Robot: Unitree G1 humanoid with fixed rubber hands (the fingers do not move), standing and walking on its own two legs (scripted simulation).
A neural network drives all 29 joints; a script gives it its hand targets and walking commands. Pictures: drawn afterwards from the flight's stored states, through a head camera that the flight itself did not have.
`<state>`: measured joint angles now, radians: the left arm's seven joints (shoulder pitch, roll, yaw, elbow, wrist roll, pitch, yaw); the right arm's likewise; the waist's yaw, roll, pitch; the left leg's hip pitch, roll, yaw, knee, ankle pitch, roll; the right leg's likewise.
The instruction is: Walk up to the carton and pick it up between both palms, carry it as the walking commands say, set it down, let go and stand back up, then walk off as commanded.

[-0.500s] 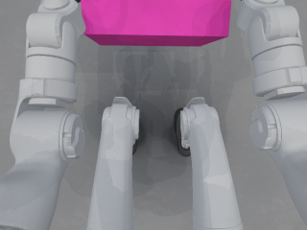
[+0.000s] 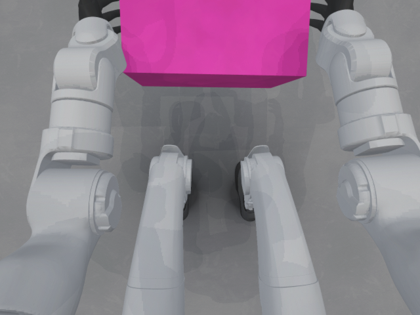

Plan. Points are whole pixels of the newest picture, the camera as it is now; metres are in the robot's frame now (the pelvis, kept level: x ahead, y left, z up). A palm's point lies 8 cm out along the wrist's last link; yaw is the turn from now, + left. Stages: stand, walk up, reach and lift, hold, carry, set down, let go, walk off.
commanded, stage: reach and lift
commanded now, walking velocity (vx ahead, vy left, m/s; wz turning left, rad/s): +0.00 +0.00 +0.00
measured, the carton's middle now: (212, 22) +0.56 +0.02 -0.13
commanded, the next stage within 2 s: none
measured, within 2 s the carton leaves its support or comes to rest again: neither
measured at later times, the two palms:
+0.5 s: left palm (72, 14) +0.50 +0.18 +0.02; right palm (371, 6) +0.51 -0.16 +0.02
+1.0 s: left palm out of the picture +0.47 +0.18 +0.09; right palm out of the picture +0.49 -0.16 +0.09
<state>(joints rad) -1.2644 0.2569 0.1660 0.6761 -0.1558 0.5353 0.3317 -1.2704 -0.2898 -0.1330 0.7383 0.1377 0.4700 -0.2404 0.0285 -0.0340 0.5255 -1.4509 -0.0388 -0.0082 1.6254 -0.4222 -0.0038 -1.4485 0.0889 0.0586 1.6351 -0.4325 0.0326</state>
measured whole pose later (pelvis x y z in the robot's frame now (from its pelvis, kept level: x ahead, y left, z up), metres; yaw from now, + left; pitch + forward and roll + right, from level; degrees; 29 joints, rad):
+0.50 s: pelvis +0.00 +0.00 +0.06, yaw -1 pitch +9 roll +1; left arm -1.17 0.23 0.17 0.66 -0.16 0.54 0.33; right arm -1.18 -0.26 -0.13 0.72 0.13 0.48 -0.24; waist 0.04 -0.03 0.52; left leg -1.19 -0.03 -0.01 1.40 -0.37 -0.01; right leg -1.20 0.09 0.07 1.41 -0.38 0.02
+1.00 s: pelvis +0.00 +0.00 +0.12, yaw -1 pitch +3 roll +0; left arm -1.07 0.19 0.17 0.65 -0.15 0.54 0.34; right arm -1.07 -0.22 -0.15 0.71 0.10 0.48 -0.23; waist 0.04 -0.03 0.52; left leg -0.91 -0.03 -0.02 1.14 -0.29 -0.01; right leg -0.92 0.08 0.08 1.15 -0.29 0.02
